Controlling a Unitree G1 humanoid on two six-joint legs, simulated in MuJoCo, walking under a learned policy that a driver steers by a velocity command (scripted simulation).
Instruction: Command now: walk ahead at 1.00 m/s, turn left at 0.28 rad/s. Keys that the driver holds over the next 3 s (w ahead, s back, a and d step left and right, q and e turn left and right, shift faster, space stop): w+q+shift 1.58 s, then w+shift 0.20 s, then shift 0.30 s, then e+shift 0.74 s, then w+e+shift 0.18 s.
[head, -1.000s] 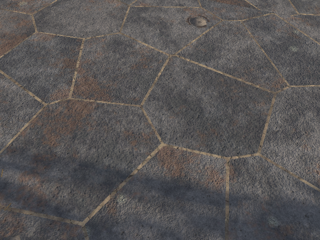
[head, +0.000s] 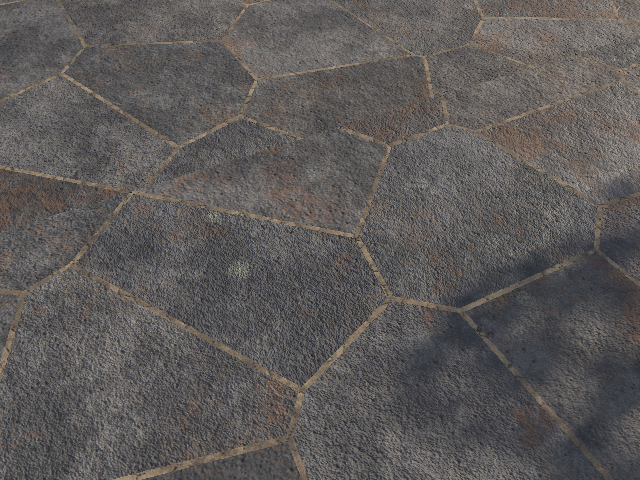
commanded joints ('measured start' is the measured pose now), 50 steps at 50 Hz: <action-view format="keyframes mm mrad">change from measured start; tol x32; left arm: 1 -50 74 15 -58 -11 -57 -14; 27 -453 54 -70 -357 -4 -2 -19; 33 181 306 38 -218 54 -23 49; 50 58 174 23 -52 -2 -36 26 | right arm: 1 -62 -68 -15 -57 9 6 16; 8 -127 -98 -17 -46 9 -11 46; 12 458 -263 -102 113 6 11 7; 50 -272 -107 -22 -219 -8 45 73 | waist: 1 -9 -18 122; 11 -251 -149 -189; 13 -126 312 -219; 23 -3 -25 100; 32 201 -21 -315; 34 74 -454 -462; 50 -33 -90 57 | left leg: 1 -22 11 25 -209 199 21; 10 394 -255 257 -530 234 146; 14 1132 138 -716 -813 -81 499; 21 239 -91 -332 -1057 39 325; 28 432 -114 -315 -954 438 191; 31 494 -140 -300 -526 704 123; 33 55 -281 -146 86 -226 98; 35 -164 -157 -53 254 -109 102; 50 130 -172 271 -395 206 155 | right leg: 1 -154 -255 90 -299 375 -28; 10 217 -334 -114 165 1519 142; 12 -68 -239 -123 916 975 133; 13 -646 -54 -19 1349 -206 205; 14 -788 -82 180 1386 -168 174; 27 -305 -205 76 225 402 191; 31 62 -152 91 140 161 154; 34 523 -663 1032 -119 -544 6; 35 373 -599 859 -121 -585 12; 50 95 -377 -208 -119 1118 151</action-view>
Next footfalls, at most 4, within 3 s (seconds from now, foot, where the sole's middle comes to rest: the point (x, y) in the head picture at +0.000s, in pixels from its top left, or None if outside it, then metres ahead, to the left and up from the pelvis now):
0.24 left None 0.42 0.12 -0.77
0.64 right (304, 321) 0.87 0.06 -0.77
1.10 left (145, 265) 1.04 0.48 -0.77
1.52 right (79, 199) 1.38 0.77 -0.88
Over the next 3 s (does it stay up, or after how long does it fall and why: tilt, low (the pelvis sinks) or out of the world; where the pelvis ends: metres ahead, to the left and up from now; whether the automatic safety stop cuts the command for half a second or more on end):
stays up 1.29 1.38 -0.10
